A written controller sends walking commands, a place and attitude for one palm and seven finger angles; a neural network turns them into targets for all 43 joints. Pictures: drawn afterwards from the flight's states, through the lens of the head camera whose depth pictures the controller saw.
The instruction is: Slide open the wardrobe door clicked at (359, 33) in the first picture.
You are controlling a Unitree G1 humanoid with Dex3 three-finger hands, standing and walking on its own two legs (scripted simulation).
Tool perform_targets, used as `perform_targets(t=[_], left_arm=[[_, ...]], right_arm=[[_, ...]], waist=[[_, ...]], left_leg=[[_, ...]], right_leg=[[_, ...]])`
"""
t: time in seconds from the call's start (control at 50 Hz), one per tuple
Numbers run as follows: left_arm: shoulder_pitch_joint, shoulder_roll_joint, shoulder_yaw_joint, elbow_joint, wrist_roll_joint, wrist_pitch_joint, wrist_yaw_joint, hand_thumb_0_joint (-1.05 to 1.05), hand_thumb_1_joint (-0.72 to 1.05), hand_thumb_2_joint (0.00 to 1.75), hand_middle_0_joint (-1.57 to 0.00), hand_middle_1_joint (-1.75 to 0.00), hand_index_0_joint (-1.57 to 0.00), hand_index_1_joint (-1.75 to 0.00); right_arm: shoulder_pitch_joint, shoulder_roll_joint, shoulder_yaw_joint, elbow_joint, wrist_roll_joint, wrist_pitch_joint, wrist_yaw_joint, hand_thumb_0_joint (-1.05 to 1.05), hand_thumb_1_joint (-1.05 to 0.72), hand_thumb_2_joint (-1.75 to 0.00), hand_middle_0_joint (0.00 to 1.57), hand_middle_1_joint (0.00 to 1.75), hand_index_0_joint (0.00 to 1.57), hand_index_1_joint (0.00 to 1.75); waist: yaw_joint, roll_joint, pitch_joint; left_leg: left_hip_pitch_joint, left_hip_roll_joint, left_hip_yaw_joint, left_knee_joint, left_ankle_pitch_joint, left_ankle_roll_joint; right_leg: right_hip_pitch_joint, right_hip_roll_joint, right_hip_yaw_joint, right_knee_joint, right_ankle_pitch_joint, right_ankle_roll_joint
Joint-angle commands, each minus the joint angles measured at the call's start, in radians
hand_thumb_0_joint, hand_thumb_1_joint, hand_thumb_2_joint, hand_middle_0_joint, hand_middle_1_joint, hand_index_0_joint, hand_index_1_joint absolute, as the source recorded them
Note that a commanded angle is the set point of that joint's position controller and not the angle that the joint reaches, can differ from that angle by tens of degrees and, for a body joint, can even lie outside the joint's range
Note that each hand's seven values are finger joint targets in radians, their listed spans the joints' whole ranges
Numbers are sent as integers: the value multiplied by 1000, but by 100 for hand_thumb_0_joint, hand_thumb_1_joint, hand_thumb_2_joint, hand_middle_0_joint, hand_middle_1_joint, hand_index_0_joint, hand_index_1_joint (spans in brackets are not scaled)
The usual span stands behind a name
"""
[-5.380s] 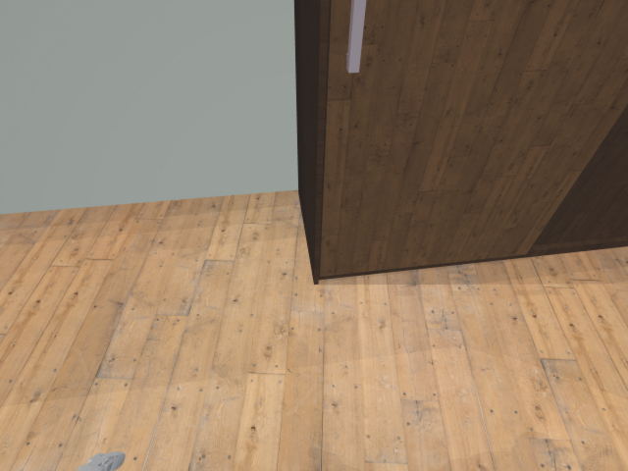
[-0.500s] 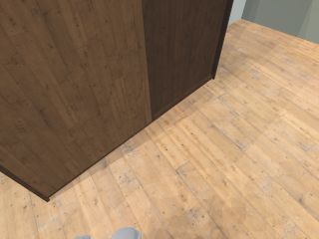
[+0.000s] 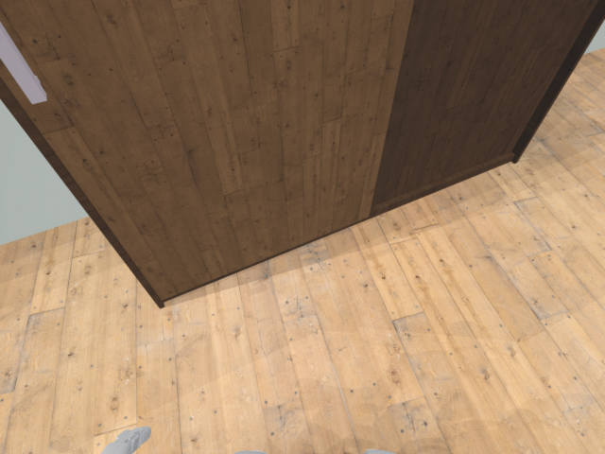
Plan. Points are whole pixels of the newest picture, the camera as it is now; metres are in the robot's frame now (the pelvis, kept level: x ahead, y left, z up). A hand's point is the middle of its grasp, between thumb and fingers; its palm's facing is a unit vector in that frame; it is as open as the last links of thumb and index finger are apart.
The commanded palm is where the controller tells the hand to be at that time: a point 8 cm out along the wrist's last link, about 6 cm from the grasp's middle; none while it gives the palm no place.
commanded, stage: turn to face it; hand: left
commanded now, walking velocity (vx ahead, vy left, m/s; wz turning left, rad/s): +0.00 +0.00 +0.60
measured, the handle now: (1, 36) +0.65 +0.48 +0.21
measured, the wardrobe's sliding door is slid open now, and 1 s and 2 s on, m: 0.00 0.00 0.00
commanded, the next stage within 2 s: take the last steps up to it in 0.72 s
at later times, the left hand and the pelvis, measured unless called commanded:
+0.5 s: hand out of the picture -0.05 +0.24 -0.18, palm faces +0.33 -0.91 -0.25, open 7.4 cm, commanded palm none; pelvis -0.03 +0.02 -0.01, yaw +17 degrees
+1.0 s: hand out of the picture -0.08 +0.17 -0.14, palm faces +0.46 -0.86 -0.24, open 7.4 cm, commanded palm none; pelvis -0.04 -0.01 +0.01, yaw +25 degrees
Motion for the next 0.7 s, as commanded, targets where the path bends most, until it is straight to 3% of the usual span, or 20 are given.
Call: perform_targets(t=[0.0,0.02,0.04,0.06,0.08,0.1,0.12,0.14,0.2,0.3,0.34,0.36,0.38,0.4,0.42,0.44,0.46,0.52,0.56,0.68], left_arm=[[160,152,39,-52,10,-45,20,0,90,90,-20,-30,-20,-30],[153,243,55,-62,26,-50,25,0,90,90,-20,-30,-20,-30],[123,238,52,-80,15,-46,28,0,90,90,-20,-30,-20,-30],[60,207,48,-93,15,-43,29,0,90,90,-20,-30,-20,-30],[5,171,34,-101,15,-44,25,0,90,90,-20,-30,-20,-30],[-39,141,26,-108,18,-45,27,0,90,90,-20,-30,-20,-30],[-39,126,21,-110,19,-51,26,0,90,90,-20,-30,-20,-30],[-14,122,18,-104,19,-55,26,0,90,90,-20,-30,-20,-30],[74,140,23,-66,22,-53,26,0,90,90,-20,-30,-20,-30],[127,187,38,-33,30,-45,21,0,90,90,-20,-30,-20,-30],[125,197,45,-23,29,-41,20,0,90,90,-20,-30,-20,-30],[115,198,46,-19,25,-38,19,0,90,90,-20,-30,-20,-30],[106,189,46,-15,17,-34,17,0,90,90,-20,-30,-20,-30],[112,150,39,-26,9,-28,13,0,90,90,-20,-30,-20,-30],[95,76,19,-68,5,-25,5,0,90,90,-20,-30,-20,-30],[25,80,8,-86,14,-16,11,0,90,90,-20,-30,-20,-30],[11,62,12,-66,12,-9,18,0,90,90,-20,-30,-20,-30],[51,81,17,-5,10,-11,2,0,90,90,-20,-30,-20,-30],[62,73,13,12,9,-7,0,0,90,90,-20,-30,-20,-30],[59,41,1,9,6,-10,6,0,90,90,-20,-30,-20,-30]], right_arm=[[-40,-151,-62,-99,20,-17,-9,0,-90,-90,20,30,20,30],[-27,-81,-50,-125,22,-19,-5,0,-90,-90,20,30,20,30],[-35,-147,-65,-120,6,-9,-5,0,-90,-90,20,30,20,30],[-51,-140,-71,-105,6,3,0,0,-90,-90,20,30,20,30],[-37,-137,-70,-81,3,9,8,0,-90,-90,20,30,20,30],[-4,-127,-68,-63,3,12,15,0,-90,-90,20,30,20,30],[12,-110,-60,-52,2,10,19,0,-90,-90,20,30,20,30],[9,-106,-55,-50,5,9,19,0,-90,-90,20,30,20,30],[-52,-94,-50,-61,10,11,19,0,-90,-90,20,30,20,30],[-100,-74,-27,-75,19,-3,15,0,-90,-90,20,30,20,30],[-60,-73,-22,-66,21,-14,9,0,-90,-90,20,30,20,30],[-24,-80,-22,-57,21,-19,6,0,-90,-90,20,30,20,30],[17,-102,-26,-43,19,-26,5,0,-90,-90,20,30,20,30],[62,-171,-41,-36,14,-36,4,0,-90,-90,20,30,20,30],[105,-274,-64,-36,9,-39,-2,0,-90,-90,20,30,20,30],[159,-289,-64,-17,11,-33,-12,0,-90,-90,20,30,20,30],[147,-265,-56,-3,8,-39,-27,0,-90,-90,20,30,20,30],[-4,-177,-27,-39,8,-42,-35,0,-90,-90,20,30,20,30],[-3,-172,-23,-36,10,-43,-35,0,-90,-90,20,30,20,30],[13,-171,-30,-16,6,-33,-33,0,-90,-90,20,30,20,30]], waist=[[78,-53,-175],[78,-349,-142],[77,-312,-131],[49,-271,-67],[20,-211,-14],[-10,-166,-12],[-12,-178,-19],[0,-193,-37],[45,-191,-48],[80,-243,-91],[68,-245,-128],[48,-240,-143],[19,-186,-154],[-5,-3,-192],[-30,301,-174],[-64,210,-169],[-49,282,-188],[12,170,-120],[13,141,-110],[5,116,-114]], left_leg=[[-144,107,-192,65,61,49],[-325,-52,20,318,-319,-42],[-278,1,-23,510,-359,-32],[-259,20,-29,626,-310,-28],[-259,38,-12,700,-237,-34],[-246,53,13,716,-189,-45],[-247,58,37,712,-157,-57],[-245,60,53,687,-152,-66],[-224,67,93,560,-192,-80],[-120,65,160,281,-263,-70],[-40,51,188,148,-221,-58],[29,46,197,51,-148,-51],[144,53,191,-87,-21,-39],[311,162,57,-173,150,0],[398,423,-257,-181,543,131],[327,478,-252,-177,622,205],[314,423,-230,-172,605,194],[202,301,-82,-182,459,151],[185,279,-70,-201,413,149],[200,289,-131,-205,326,174]], right_leg=[[368,-112,109,-452,153,-46],[400,-404,392,-526,190,-162],[236,-457,390,-540,125,-218],[124,-407,359,-556,45,-215],[70,-347,259,-546,47,-192],[77,-307,163,-511,129,-179],[109,-276,88,-481,224,-167],[154,-268,52,-463,295,-169],[231,-292,15,-444,388,-186],[292,-329,-25,-373,557,-205],[301,-326,-51,-308,641,-187],[279,-316,-75,-267,626,-160],[212,-294,-112,-193,571,-116],[61,-232,-150,-24,391,-61],[-207,-104,-164,170,-171,11],[-197,-95,-75,301,-230,-4],[-212,-91,-15,354,-190,-4],[-158,-86,-10,371,-26,-2],[-117,-70,-19,308,-5,0],[-34,-30,-31,60,-31,-8]])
